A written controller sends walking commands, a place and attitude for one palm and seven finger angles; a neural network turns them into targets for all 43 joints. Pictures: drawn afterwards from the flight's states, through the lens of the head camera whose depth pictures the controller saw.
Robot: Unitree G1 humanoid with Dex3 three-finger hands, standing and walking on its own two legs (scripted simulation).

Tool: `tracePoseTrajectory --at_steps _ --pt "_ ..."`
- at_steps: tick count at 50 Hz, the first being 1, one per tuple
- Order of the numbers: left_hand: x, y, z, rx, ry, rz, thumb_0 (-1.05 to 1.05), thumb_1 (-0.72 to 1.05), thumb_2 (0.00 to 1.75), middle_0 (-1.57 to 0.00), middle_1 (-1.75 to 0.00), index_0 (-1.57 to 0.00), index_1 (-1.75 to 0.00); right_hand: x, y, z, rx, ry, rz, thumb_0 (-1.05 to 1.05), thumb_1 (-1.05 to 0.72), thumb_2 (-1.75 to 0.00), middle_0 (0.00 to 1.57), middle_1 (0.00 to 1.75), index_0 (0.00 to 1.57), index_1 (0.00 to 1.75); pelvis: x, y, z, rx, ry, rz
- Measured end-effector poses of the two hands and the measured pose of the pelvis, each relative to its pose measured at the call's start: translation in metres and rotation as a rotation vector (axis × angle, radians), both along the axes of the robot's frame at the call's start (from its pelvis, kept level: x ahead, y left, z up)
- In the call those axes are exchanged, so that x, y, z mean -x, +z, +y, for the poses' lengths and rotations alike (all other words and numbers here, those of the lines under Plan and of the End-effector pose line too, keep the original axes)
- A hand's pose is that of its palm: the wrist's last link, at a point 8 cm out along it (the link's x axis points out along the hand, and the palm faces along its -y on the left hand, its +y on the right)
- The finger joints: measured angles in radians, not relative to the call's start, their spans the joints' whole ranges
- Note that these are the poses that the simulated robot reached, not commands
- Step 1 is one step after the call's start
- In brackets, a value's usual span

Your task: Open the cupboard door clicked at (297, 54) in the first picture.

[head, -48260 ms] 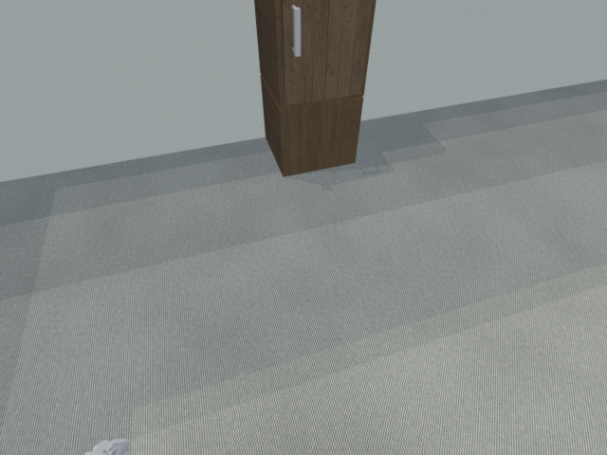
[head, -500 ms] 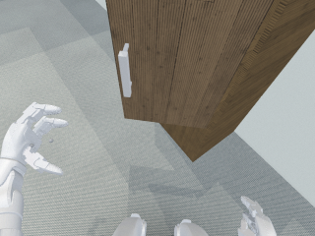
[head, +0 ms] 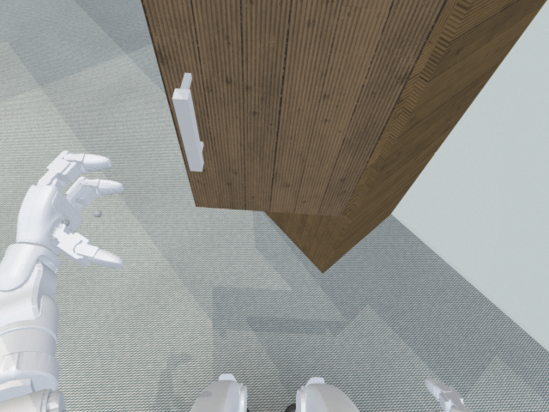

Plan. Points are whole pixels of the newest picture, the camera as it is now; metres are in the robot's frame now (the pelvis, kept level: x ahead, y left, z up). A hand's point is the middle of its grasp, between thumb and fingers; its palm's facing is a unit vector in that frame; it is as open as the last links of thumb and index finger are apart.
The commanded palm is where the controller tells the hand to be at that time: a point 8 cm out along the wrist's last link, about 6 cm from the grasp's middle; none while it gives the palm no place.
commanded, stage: move the hooked fingers beside the handle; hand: left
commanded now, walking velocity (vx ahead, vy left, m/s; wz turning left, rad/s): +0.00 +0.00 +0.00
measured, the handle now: (192, 126) +0.55 +0.15 +0.04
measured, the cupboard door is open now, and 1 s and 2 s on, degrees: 47 47 47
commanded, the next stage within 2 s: slide the fingers in behind the handle in 1.92 s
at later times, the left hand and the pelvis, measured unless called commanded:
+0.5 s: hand (130, 175) +0.44 +0.23 +0.05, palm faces -0.03 -1.00 +0.00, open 14.0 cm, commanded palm +0.42 +0.27 +0.05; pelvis +0.00 +0.01 -0.01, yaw -1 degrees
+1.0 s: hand (157, 147) +0.49 +0.20 +0.05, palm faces -0.02 -1.00 -0.01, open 14.0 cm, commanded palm +0.47 +0.24 +0.04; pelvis +0.00 +0.01 -0.01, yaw -2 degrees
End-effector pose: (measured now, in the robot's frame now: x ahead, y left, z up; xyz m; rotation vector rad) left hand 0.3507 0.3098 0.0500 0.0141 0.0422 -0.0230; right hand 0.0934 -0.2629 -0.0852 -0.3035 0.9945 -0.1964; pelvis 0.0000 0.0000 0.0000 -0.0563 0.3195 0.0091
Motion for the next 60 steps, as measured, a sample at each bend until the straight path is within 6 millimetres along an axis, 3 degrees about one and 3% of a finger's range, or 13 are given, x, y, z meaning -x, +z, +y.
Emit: tracePoseTrajectory --at_steps 15,36,47,53,60 --pt "-0.039 -0.001 -0.015 0.013 -0.013 0.006 -0.01 -0.50 0.30 -0.30 -1.20 -0.30 -1.20 0.013 -0.005 0.009 -0.013 -0.030 0.070 0.01 -0.91 -0.90 0.20 0.30 0.20 0.30 -0.001 -0.001 0.009 0.007 -0.004 0.018" --pt "-0.092 0.000 -0.036 0.007 -0.001 -0.016 -0.01 -0.50 0.30 -0.30 -1.20 -0.30 -1.20 0.075 -0.018 0.008 -0.009 -0.116 0.277 0.00 -0.91 -0.90 0.20 0.30 0.20 0.30 0.004 -0.009 0.011 0.014 -0.012 0.057" --pt "-0.119 -0.001 -0.052 0.008 0.004 -0.033 -0.01 -0.50 0.30 -0.30 -1.20 -0.30 -1.20 0.094 -0.020 0.005 -0.004 -0.148 0.343 0.00 -0.91 -0.90 0.20 0.30 0.20 0.30 0.005 -0.014 0.008 0.018 -0.015 0.084" --pt "-0.122 -0.004 -0.056 0.012 0.007 -0.007 -0.01 -0.50 0.30 -0.30 -1.20 -0.30 -1.20 0.097 -0.020 0.006 -0.022 -0.165 0.354 0.00 -0.91 -0.90 0.20 0.30 0.20 0.30 0.002 -0.012 0.006 0.011 -0.028 0.088" --pt "-0.111 -0.004 -0.046 -0.006 0.031 -0.015 -0.01 -0.50 0.30 -0.30 -1.20 -0.30 -1.20 0.090 -0.016 0.006 -0.033 -0.162 0.341 0.00 -0.91 -0.90 0.20 0.30 0.20 0.30 -0.002 -0.009 0.004 0.009 -0.032 0.077"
